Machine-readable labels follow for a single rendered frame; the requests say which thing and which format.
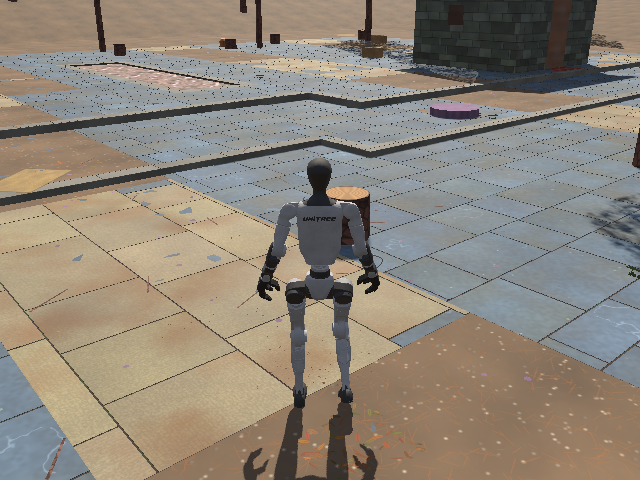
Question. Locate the robot left foot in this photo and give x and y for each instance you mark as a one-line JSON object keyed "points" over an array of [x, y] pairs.
{"points": [[299, 399]]}

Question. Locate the right robot upper arm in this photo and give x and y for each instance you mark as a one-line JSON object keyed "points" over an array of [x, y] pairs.
{"points": [[351, 211]]}

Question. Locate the robot right foot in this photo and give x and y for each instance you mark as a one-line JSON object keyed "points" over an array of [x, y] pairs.
{"points": [[345, 395]]}

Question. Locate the left robot upper arm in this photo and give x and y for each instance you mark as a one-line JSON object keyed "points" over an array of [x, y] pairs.
{"points": [[287, 212]]}

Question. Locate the robot foot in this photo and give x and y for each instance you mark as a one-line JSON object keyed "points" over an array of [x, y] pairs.
{"points": [[299, 399], [345, 395]]}

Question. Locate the right robot forearm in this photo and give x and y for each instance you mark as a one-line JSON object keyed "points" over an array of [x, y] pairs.
{"points": [[368, 263]]}

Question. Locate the robot right hand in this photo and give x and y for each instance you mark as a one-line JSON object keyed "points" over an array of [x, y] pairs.
{"points": [[365, 279]]}

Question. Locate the robot left hand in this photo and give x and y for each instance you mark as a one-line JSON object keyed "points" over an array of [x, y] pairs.
{"points": [[267, 285]]}

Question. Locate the left robot forearm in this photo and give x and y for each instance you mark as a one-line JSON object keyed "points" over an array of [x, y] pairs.
{"points": [[270, 265]]}

